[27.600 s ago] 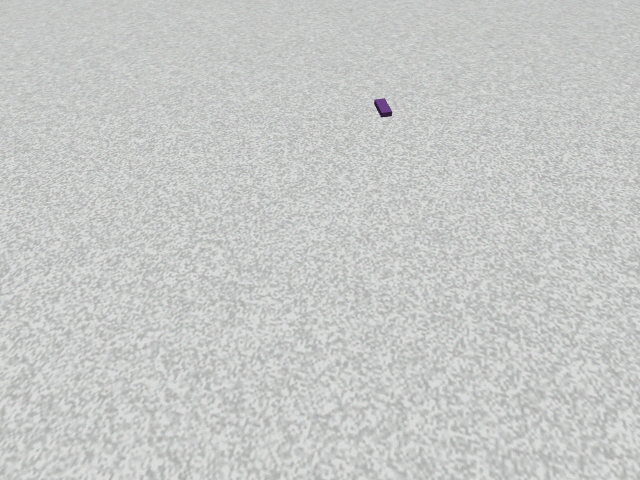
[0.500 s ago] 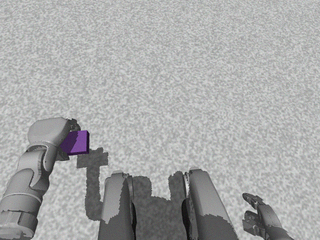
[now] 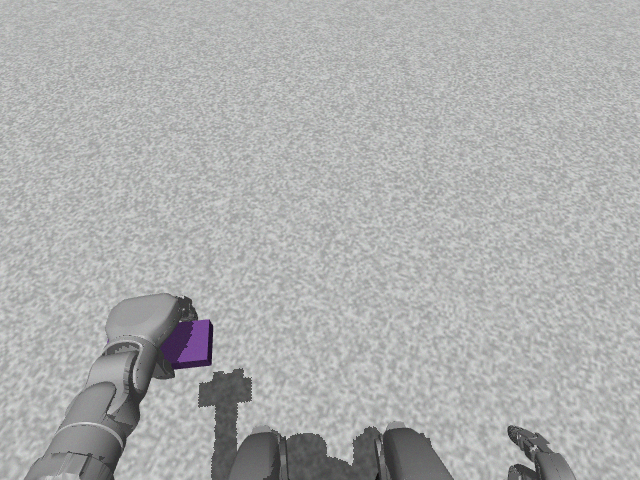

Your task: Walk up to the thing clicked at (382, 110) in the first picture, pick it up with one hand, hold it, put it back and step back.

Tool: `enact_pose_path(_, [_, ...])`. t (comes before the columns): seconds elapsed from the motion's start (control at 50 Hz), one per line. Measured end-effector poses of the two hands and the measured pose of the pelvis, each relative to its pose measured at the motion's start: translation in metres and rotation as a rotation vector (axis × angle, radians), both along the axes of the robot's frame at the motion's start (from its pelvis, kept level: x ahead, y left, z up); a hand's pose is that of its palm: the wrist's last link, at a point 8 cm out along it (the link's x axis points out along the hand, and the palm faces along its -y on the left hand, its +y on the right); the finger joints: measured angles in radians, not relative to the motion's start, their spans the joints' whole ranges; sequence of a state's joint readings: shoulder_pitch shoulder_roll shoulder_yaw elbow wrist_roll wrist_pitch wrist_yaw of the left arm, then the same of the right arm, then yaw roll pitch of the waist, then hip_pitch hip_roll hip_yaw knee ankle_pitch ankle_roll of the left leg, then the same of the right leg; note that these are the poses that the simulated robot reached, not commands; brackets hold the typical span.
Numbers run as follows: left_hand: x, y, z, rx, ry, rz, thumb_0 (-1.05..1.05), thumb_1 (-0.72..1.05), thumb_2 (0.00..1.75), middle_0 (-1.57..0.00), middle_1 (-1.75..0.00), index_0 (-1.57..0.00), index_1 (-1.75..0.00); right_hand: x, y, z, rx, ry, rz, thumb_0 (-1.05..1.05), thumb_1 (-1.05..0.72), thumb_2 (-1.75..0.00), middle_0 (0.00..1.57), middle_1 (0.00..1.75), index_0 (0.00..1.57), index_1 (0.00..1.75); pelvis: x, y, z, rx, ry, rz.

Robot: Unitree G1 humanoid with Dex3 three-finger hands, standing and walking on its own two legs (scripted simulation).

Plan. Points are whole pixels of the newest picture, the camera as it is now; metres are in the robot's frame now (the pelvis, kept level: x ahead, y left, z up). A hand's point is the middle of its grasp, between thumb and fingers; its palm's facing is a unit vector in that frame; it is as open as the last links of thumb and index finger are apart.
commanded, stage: lift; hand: left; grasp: from above
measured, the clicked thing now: (160, 347) +0.33 +0.25 -0.11
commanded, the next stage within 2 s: hold in 0.28 s
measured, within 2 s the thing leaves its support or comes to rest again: neither
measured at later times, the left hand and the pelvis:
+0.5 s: hand (150, 312) +0.34 +0.22 +0.00, palm faces -0.45 -0.06 -0.89, open 8.8 cm; pelvis +0.03 +0.00 +0.06, yaw +0 degrees
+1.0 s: hand (147, 294) +0.35 +0.22 +0.03, palm faces -0.45 -0.05 -0.89, open 8.8 cm; pelvis +0.05 +0.00 +0.08, yaw +0 degrees
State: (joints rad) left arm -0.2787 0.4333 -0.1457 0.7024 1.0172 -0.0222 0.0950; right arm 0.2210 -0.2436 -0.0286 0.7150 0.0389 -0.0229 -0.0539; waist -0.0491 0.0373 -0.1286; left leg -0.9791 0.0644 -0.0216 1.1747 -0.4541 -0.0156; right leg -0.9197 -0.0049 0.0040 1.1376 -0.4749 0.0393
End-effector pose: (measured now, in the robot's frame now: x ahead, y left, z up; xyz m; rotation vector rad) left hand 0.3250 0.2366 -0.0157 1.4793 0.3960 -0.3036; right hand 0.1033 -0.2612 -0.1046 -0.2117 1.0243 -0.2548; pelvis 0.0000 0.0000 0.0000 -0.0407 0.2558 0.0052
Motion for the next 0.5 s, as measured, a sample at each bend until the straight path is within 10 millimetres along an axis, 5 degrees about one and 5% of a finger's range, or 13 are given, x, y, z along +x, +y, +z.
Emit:
enact_pose_path(0.26, [0.012,-0.007,0.043,0.002,0.015,0.017,0.02,0.19,0.29,-0.82,-0.34,-0.86,-0.32,0.001,0.002,0.038,0.026,0.008,-0.024,0.01,-0.9,-0.9,0.2,0.3,0.2,0.3,0.017,0.001,0.043,0.016,-0.075,-0.005])
enact_pose_path(0.5, [0.022,-0.009,0.07,0.01,0.016,-0.006,0.02,0.18,0.29,-0.83,-0.34,-0.86,-0.32,0.023,0.006,0.056,0.043,-0.012,-0.021,0.01,-0.9,-0.9,0.2,0.3,0.2,0.3,0.031,0.003,0.062,0.025,-0.114,-0.011])
